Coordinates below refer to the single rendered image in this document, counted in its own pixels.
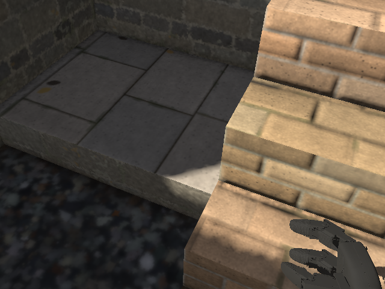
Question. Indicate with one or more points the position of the stairs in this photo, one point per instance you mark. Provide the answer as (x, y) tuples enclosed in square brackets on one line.
[(306, 141)]

